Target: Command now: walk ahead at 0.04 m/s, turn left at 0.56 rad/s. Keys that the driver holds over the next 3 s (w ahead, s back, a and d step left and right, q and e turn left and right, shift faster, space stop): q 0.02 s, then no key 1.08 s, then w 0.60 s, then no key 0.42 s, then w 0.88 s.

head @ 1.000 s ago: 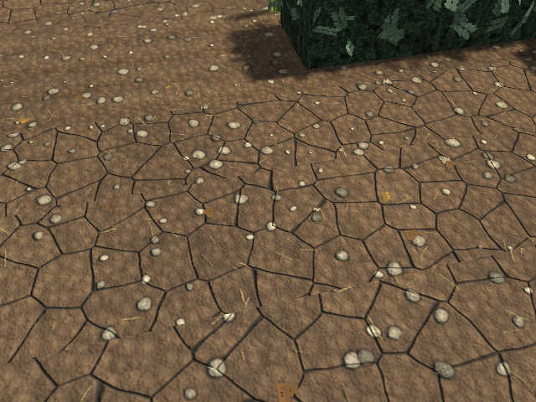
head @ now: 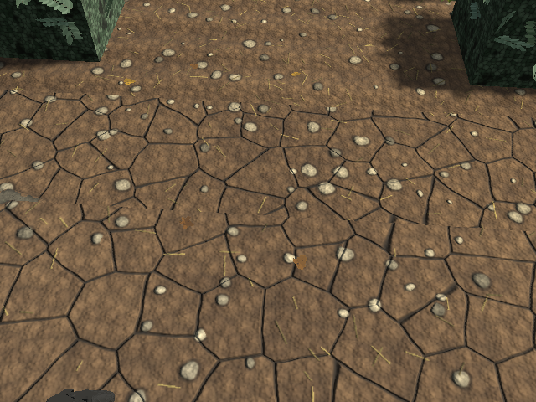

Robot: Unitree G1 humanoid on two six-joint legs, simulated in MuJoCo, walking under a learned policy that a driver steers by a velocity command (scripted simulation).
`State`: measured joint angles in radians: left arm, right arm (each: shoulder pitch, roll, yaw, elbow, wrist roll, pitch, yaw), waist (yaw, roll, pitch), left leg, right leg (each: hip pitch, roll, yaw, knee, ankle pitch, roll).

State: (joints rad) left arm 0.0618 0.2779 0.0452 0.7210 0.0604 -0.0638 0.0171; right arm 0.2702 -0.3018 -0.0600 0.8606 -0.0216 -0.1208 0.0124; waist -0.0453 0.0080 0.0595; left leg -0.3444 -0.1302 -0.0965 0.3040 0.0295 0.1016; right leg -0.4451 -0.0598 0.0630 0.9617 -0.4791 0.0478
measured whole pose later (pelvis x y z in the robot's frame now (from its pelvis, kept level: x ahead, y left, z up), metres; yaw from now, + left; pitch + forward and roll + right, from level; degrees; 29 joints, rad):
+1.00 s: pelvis +0.05 -0.05 +0.00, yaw +6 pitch -1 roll +0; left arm 0.16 0.34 0.04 0.75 0.00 -0.09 -0.08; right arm 0.09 -0.32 -0.04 0.84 0.00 -0.06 0.06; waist -0.01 0.00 0.08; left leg -0.23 0.02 0.01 0.50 -0.25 -0.02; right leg -0.16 0.00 -0.02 0.50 -0.31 -0.01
